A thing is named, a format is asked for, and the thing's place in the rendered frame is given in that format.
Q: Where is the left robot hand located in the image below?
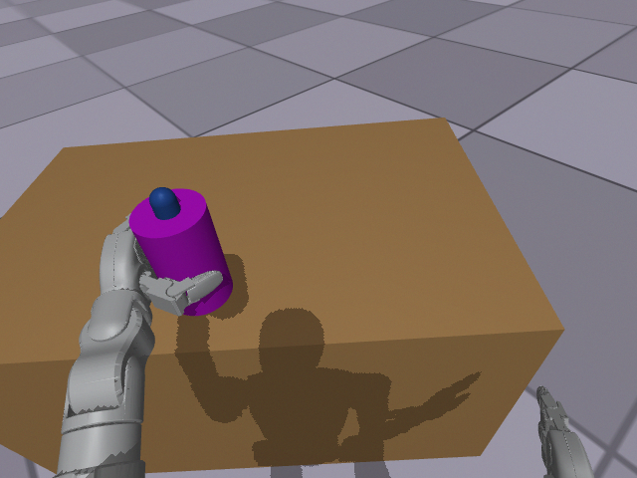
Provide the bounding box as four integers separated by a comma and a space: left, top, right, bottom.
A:
100, 213, 223, 316

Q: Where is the right robot hand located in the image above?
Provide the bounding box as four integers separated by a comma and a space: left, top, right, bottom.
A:
536, 386, 594, 478

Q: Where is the bottle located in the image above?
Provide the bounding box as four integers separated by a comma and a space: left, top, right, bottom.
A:
128, 187, 233, 316

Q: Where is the left robot arm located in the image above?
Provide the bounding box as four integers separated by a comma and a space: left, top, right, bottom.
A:
53, 290, 155, 478

